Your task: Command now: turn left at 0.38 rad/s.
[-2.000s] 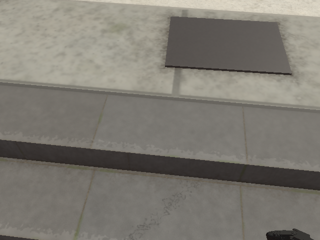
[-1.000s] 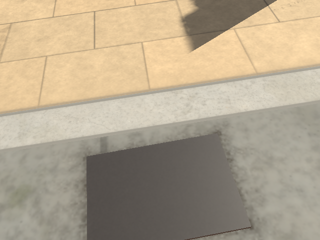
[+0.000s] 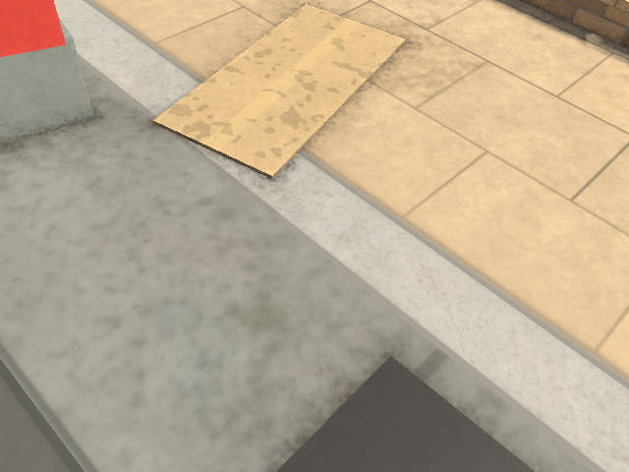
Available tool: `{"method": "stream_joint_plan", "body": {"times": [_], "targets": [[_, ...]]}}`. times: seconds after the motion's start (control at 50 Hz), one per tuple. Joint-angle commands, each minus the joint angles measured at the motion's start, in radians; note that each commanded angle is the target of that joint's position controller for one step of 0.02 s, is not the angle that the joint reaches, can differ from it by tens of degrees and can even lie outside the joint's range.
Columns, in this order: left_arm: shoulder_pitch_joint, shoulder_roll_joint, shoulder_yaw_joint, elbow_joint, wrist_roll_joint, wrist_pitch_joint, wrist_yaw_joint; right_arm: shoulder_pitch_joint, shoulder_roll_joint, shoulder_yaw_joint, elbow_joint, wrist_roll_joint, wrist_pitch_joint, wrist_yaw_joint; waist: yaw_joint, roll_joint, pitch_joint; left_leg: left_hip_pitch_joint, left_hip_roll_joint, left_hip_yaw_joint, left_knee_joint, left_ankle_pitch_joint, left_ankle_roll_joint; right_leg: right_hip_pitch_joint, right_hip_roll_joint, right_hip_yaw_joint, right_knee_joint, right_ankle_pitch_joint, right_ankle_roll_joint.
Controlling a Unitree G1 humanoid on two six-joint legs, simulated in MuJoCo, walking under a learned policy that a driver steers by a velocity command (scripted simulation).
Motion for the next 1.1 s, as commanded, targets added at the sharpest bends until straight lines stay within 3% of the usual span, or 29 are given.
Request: {"method": "stream_joint_plan", "body": {"times": [0.02, 0.1, 0.14, 0.16, 0.18, 0.2, 0.22, 0.24, 0.3, 0.34, 0.36, 0.38, 0.46, 0.76, 1.02, 1.04, 1.06, 1.08, 1.1], "targets": [[-0.044, 0.033, -0.002, -0.073, -0.007, -0.012, -0.008, -0.016, -0.128, -0.032, -0.066, -0.006, -0.028, -0.008, -0.021, 0.154, -0.072, 0.11, 0.228, -0.208, -0.159, 0.308, 0.167, 0.012, 0.0, 0.008, -0.116, -0.017, -0.018], [-0.039, 0.021, -0.011, -0.074, -0.015, -0.009, -0.002, 0.001, -0.128, -0.029, -0.041, -0.014, -0.02, -0.004, -0.039, 0.208, -0.04, 0.061, 0.228, -0.24, -0.127, 0.292, 0.164, 0.177, 0.037, -0.015, -0.371, -0.119, -0.051], [0.034, -0.002, -0.016, -0.052, -0.019, -0.021, 0.007, -0.032, -0.12, -0.023, -0.032, 0.002, -0.018, -0.006, 0.013, 0.163, -0.043, 0.004, 0.209, -0.245, -0.074, 0.325, 0.129, 0.338, 0.048, -0.03, -0.609, 0.03, -0.067], [0.051, 0.001, -0.02, -0.049, -0.004, -0.036, 0.012, -0.027, -0.089, -0.012, -0.028, 0.008, -0.024, -0.009, 0.022, 0.106, -0.053, -0.055, 0.176, -0.243, -0.046, 0.242, 0.076, 0.445, 0.007, 0.024, -0.723, 0.143, -0.073], [0.067, 0.058, -0.018, -0.061, 0.019, -0.054, 0.017, 0.008, -0.021, 0.006, -0.037, 0.005, -0.03, -0.01, -0.002, -0.076, -0.094, -0.109, 0.094, -0.173, 0.091, 0.052, 0.019, 0.523, -0.198, 0.246, -0.809, 0.218, -0.096], [-0.009, 0.122, -0.006, -0.066, 0.003, -0.056, 0.012, 0.01, -0.029, 0.003, -0.04, 0.011, -0.029, -0.007, -0.03, -0.206, -0.036, -0.143, -0.029, -0.037, 0.083, -0.183, -0.018, 0.402, -0.293, 0.359, -0.813, 0.36, -0.202], [-0.03, 0.075, -0.015, -0.07, -0.004, -0.059, 0.007, -0.011, -0.069, -0.006, -0.022, 0.0, -0.023, -0.003, -0.011, -0.169, -0.033, -0.074, 0.008, -0.015, 0.143, -0.222, -0.031, 0.346, -0.288, 0.348, -0.819, 0.333, -0.249], [-0.056, 0.042, -0.028, -0.069, -0.008, -0.064, 0.005, -0.02, -0.061, -0.007, -0.009, 0.001, -0.022, 0.004, -0.023, -0.134, -0.023, -0.036, 0.013, -0.004, 0.122, -0.163, -0.03, 0.321, -0.234, 0.292, -0.807, 0.299, -0.236], [-0.07, 0.044, -0.03, -0.055, -0.014, -0.065, 0.012, -0.014, -0.028, 0.003, 0.02, -0.002, -0.026, 0.015, -0.029, -0.125, -0.042, 0.053, 0.014, 0.012, -0.024, 0.041, -0.031, 0.343, -0.112, 0.148, -0.729, 0.304, -0.161], [-0.038, 0.034, -0.03, -0.052, -0.015, -0.065, 0.012, -0.027, -0.042, 0.008, 0.018, -0.007, -0.037, 0.007, -0.012, -0.065, -0.073, 0.095, 0.066, -0.049, -0.068, 0.138, -0.033, 0.349, -0.101, 0.14, -0.702, 0.247, -0.131], [-0.005, 0.023, -0.031, -0.056, -0.02, -0.066, 0.007, -0.034, -0.061, 0.004, 0.026, -0.004, -0.039, 0.0, 0.021, 0.001, -0.066, 0.094, 0.086, -0.071, -0.049, 0.182, -0.027, 0.335, -0.072, 0.127, -0.715, 0.2, -0.118], [-0.014, 0.02, -0.032, -0.048, -0.019, -0.064, 0.006, -0.026, -0.048, 0.003, 0.038, 0.005, -0.039, -0.003, 0.007, 0.032, -0.048, 0.049, 0.075, -0.07, -0.056, 0.141, -0.023, 0.353, -0.057, 0.107, -0.718, 0.155, -0.113], [-0.034, 0.023, -0.025, -0.039, -0.012, -0.058, 0.005, -0.018, -0.027, 0.008, 0.055, 0.002, -0.042, -0.012, 0.003, 0.063, -0.028, 0.029, 0.075, -0.072, -0.083, 0.137, -0.025, 0.368, -0.054, 0.102, -0.706, 0.148, -0.12], [-0.023, 0.002, -0.016, 0.033, -0.012, -0.063, 0.006, 0.013, -0.021, 0.002, 0.104, 0.002, -0.052, -0.027, 0.002, 0.044, -0.015, 0.041, 0.092, -0.079, -0.105, 0.139, -0.019, 0.363, -0.043, 0.101, -0.733, 0.117, -0.117], [0.014, -0.008, -0.01, 0.125, -0.014, -0.066, 0.013, 0.043, -0.008, -0.002, 0.193, 0.004, -0.056, -0.037, 0.007, 0.047, -0.001, 0.058, 0.1, -0.076, -0.136, 0.16, -0.019, 0.386, -0.046, 0.105, -0.758, 0.142, -0.12], [0.054, 0.004, -0.004, 0.144, -0.014, -0.063, 0.01, 0.085, -0.002, -0.003, 0.216, 0.001, -0.055, -0.035, 0.013, 0.02, -0.051, 0.065, 0.06, -0.041, -0.108, -0.044, -0.012, 0.413, -0.033, 0.113, -0.777, -0.093, -0.133], [0.083, 0.05, 0.013, 0.154, -0.01, -0.054, 0.005, 0.087, -0.025, -0.014, 0.216, -0.013, -0.051, -0.027, 0.025, -0.027, -0.013, -0.018, 0.017, -0.005, -0.039, -0.273, 0.001, 0.401, -0.049, 0.17, -0.808, -0.374, -0.166], [0.129, 0.086, 0.026, 0.165, -0.009, -0.047, 0.0, 0.039, -0.037, -0.019, 0.194, -0.023, -0.049, -0.015, 0.052, -0.071, 0.055, -0.147, 0.005, 0.032, 0.048, -0.351, 0.007, 0.398, -0.126, 0.286, -0.886, -0.591, -0.218], [0.14, 0.116, 0.039, 0.175, -0.011, -0.046, -0.004, -0.023, -0.007, -0.011, 0.161, -0.02, -0.052, -0.002, 0.059, -0.133, 0.129, -0.228, 0.015, 0.114, 0.143, -0.246, 0.001, 0.383, -0.239, 0.416, -0.975, -0.682, -0.278]]}}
